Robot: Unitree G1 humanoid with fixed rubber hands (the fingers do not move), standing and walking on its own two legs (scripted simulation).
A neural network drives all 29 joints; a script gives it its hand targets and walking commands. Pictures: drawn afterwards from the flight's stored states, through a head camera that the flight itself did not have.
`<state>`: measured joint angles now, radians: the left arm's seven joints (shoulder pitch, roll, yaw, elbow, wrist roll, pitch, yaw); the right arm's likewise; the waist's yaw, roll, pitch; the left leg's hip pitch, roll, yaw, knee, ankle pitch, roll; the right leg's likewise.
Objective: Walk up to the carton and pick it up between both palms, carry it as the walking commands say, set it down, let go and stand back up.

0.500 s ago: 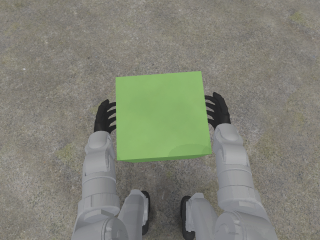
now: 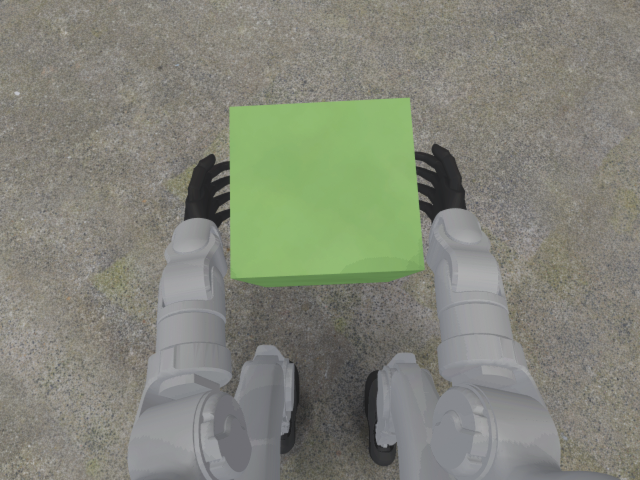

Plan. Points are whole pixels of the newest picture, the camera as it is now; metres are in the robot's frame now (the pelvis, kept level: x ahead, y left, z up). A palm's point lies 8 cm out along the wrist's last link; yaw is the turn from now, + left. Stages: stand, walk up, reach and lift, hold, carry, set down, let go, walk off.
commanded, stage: set down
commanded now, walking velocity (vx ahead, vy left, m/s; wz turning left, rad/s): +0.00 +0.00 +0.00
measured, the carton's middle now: (323, 211) +0.46 +0.04 -0.14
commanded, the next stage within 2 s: none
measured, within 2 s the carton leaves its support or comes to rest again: neither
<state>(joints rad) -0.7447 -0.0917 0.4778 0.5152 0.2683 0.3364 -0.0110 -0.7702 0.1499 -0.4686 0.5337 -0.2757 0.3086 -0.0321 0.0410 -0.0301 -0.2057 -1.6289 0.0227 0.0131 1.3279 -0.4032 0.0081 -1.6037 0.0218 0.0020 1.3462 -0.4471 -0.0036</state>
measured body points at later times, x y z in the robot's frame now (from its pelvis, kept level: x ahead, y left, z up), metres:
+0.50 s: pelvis -0.01 +0.00 -0.08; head +0.25 +0.02 +0.28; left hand +0.46 +0.19 -0.17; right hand +0.48 -0.11 -0.16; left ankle +0.08 +0.12 -0.58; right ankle +0.07 -0.12 -0.57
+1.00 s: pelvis -0.03 +0.00 -0.14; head +0.29 +0.03 +0.18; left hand +0.49 +0.19 -0.26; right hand +0.50 -0.11 -0.25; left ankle +0.08 +0.12 -0.58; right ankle +0.07 -0.12 -0.57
